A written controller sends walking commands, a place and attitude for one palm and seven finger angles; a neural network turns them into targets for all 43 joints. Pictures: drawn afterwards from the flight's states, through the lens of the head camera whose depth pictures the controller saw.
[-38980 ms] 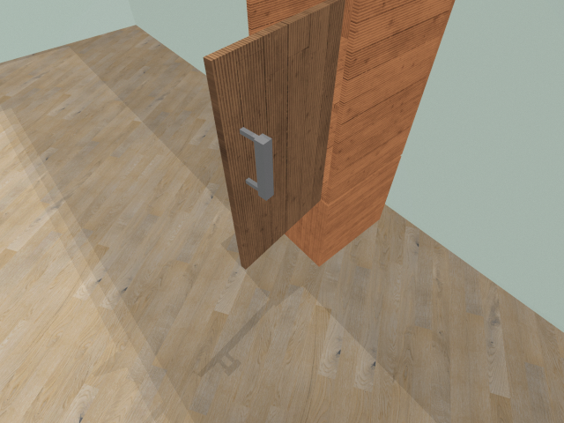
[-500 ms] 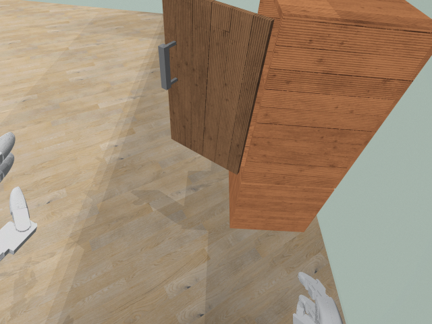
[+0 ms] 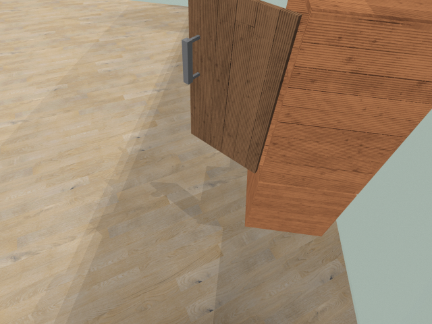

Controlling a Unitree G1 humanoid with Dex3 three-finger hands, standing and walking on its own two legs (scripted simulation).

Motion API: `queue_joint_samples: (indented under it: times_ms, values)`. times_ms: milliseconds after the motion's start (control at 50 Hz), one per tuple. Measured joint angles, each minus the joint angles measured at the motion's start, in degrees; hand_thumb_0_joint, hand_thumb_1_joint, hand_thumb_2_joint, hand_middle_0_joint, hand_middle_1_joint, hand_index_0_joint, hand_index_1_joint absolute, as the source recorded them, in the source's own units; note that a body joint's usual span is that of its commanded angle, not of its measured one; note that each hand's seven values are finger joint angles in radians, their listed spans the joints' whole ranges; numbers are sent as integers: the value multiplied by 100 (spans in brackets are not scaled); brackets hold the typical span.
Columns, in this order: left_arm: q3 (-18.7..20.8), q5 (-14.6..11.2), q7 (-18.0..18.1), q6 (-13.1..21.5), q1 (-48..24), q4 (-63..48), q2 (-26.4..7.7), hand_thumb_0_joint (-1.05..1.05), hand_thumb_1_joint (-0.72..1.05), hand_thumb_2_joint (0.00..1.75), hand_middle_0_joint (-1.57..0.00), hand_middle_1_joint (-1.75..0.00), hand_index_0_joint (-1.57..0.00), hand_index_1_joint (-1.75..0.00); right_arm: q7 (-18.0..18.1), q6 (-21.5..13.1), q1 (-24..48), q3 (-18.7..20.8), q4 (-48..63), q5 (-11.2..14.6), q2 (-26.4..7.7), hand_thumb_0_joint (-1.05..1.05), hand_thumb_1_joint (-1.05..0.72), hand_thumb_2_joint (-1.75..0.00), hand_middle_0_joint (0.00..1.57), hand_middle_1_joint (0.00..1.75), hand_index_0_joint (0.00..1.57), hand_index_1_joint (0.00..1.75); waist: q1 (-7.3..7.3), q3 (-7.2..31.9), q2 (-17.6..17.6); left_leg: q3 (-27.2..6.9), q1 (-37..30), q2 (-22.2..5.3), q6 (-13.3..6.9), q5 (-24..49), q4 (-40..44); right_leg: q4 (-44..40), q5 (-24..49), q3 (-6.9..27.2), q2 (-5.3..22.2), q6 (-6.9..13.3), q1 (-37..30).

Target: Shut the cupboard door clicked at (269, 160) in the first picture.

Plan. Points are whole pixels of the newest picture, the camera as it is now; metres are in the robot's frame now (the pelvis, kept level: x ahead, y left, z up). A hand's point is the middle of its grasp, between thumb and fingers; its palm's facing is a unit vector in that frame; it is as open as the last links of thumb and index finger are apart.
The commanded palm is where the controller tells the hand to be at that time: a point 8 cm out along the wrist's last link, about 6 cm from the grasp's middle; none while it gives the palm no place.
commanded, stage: let the arm hang, fingers relaxed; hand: left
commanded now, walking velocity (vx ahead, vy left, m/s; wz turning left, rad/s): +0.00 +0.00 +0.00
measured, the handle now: (192, 59) +0.87 +0.13 +0.03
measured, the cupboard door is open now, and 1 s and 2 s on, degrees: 58 58 58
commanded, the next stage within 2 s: look to check the result in 0.66 s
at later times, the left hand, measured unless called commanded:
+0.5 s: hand out of the picture -0.04 +0.17 -0.17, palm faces +0.02 -0.99 -0.13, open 7.4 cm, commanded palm none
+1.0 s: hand out of the picture -0.02 +0.22 -0.17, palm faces -0.01 -0.98 -0.20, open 7.4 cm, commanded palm none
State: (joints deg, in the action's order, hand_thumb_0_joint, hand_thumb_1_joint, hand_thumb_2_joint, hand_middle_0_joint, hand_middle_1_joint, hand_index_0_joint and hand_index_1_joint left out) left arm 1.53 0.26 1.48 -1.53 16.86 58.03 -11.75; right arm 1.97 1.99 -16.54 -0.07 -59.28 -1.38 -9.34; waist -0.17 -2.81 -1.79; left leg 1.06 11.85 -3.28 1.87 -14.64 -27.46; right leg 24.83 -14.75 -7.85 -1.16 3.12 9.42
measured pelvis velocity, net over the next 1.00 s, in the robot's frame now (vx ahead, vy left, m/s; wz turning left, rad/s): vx -0.01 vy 0.04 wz -0.05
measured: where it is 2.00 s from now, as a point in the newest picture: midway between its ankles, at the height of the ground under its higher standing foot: outside the picture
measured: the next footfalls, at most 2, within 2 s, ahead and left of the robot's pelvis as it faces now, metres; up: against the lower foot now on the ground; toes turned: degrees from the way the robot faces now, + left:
none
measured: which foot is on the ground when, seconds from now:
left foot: down 0.00-1.00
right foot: down 0.00-1.00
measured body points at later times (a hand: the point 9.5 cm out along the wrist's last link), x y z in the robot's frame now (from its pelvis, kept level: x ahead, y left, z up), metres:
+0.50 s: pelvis -0.01 +0.03 +0.00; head -0.02 +0.03 +0.45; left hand -0.04 +0.23 -0.16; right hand -0.05 -0.17 -0.16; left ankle +0.00 +0.14 -0.74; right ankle -0.01 -0.08 -0.74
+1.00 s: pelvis -0.01 +0.04 +0.00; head +0.00 +0.04 +0.45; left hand -0.02 +0.27 -0.16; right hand -0.04 -0.17 -0.16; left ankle +0.00 +0.14 -0.74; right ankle -0.01 -0.08 -0.74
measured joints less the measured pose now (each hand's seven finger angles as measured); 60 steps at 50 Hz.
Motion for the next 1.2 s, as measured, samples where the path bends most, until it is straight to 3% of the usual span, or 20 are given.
queue_joint_samples:
  times_ms: [200,520,1200]
  values:
    - [-128,-7,20,76,279,772,192,0,92,90,-20,-29,-20,-30,19,-89,-114,-44,-467,47,200,1,-91,-90,20,30,20,29,-21,132,279,192,-334,98,-120,225,456,-378,252,176,77,-114,-240]
    - [-162,12,46,129,262,817,608,0,91,90,-20,-29,-20,-30,35,-153,-362,-38,-630,45,389,0,-91,-90,19,30,20,29,20,228,142,334,-265,214,-252,270,452,-235,282,315,203,-232,-67]
    - [-94,32,40,159,-17,681,232,0,91,90,-20,-29,-20,-30,-11,-223,43,23,-490,68,48,0,-91,-90,19,30,20,29,28,96,171,427,-319,328,-361,230,522,-226,239,413,313,-353,-61]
